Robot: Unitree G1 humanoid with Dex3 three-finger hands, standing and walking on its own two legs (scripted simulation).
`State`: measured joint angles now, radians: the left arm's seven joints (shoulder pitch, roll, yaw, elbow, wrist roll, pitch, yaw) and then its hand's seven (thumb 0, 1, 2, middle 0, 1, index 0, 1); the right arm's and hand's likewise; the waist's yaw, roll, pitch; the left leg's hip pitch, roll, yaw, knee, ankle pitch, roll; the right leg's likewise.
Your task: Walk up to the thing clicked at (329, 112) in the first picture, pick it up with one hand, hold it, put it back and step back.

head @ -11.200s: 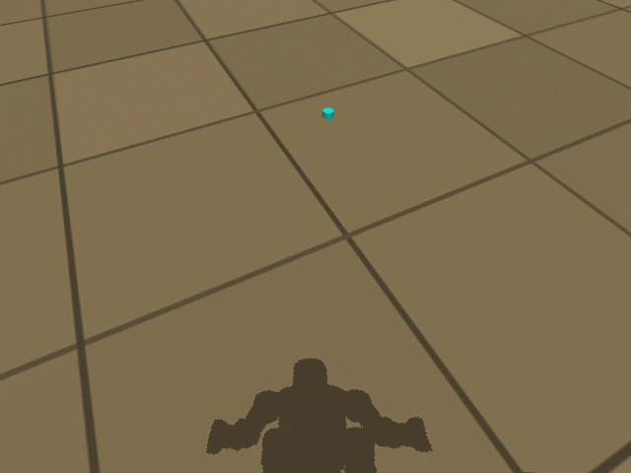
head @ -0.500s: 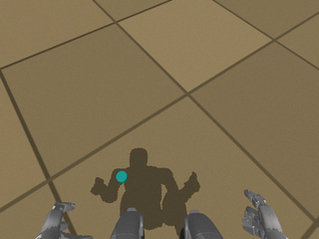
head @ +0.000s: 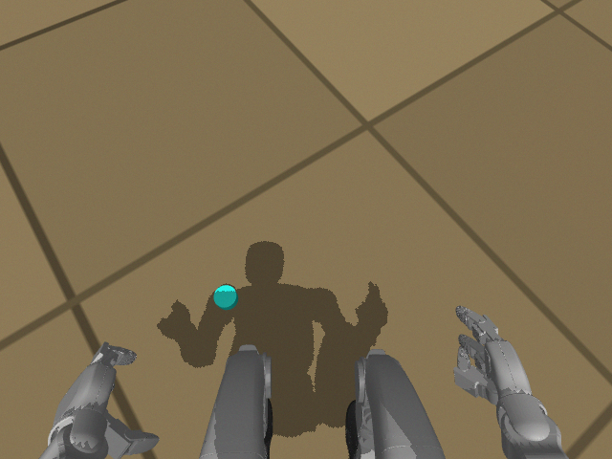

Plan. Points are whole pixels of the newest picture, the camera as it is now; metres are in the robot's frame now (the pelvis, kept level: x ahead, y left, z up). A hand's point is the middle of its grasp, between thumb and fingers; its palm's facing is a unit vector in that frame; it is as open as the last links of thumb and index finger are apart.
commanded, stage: rise first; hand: left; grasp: from above
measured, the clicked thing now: (226, 297) +0.43 +0.22 -0.59
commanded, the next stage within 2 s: none
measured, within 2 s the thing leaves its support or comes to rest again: neither
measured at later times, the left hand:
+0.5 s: hand (173, 333) +0.30 +0.28 -0.33, palm faces -0.47 -0.25 -0.84, open 14.2 cm
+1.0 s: hand (188, 314) +0.35 +0.27 -0.42, palm faces -0.47 -0.02 -0.88, open 14.2 cm
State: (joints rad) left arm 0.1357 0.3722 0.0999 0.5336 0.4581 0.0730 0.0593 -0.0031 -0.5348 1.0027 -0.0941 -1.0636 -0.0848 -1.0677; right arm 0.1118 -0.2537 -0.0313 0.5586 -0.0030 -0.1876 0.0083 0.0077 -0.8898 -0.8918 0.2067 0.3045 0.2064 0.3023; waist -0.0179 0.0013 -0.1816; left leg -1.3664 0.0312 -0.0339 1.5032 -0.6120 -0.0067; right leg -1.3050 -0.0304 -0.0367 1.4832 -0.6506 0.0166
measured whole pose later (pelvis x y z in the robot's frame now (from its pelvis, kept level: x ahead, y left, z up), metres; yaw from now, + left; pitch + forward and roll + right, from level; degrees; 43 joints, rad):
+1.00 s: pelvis -0.07 +0.00 -0.25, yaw -6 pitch +33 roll -7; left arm -0.73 0.63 0.07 1.25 1.23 -0.24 0.39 0.00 -0.53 1.03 -0.09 -0.98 -0.08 -0.98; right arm 0.09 -0.26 -0.03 0.78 -0.11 -0.06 0.10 0.00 -0.90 -0.90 0.21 0.30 0.21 0.30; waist -0.11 -0.02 -0.10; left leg -2.26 0.04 -0.11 2.31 -0.64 0.00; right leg -2.17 0.00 -0.06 2.26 -0.68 0.03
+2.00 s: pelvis -0.06 +0.00 -0.29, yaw -8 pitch +32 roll -7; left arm -0.82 0.72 0.14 1.43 1.26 -0.25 0.47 0.00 -0.51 0.99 -0.09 -1.03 -0.10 -1.02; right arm 0.09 -0.26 0.04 0.79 -0.18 -0.08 0.15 0.00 -0.90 -0.89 0.21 0.30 0.20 0.30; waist -0.18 -0.04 -0.03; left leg -2.34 0.04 -0.16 2.45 -0.68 -0.01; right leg -2.25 0.02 -0.09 2.38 -0.70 0.03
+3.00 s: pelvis -0.06 +0.00 -0.29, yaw -9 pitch +31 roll -8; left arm -0.85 0.74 0.12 1.45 1.27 -0.26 0.45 0.00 -0.43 0.93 -0.17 -0.97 -0.18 -0.96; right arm 0.10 -0.27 0.07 0.78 -0.18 -0.08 0.16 0.00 -0.91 -0.89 0.20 0.30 0.20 0.30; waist -0.19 -0.04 -0.04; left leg -2.35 0.04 -0.17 2.45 -0.66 -0.01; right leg -2.24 0.03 -0.10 2.37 -0.69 0.03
